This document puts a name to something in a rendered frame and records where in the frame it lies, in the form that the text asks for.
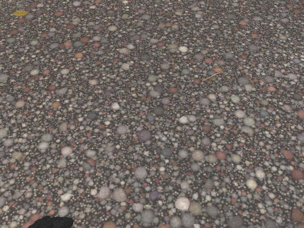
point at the left robot hand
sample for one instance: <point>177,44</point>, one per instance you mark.
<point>54,222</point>

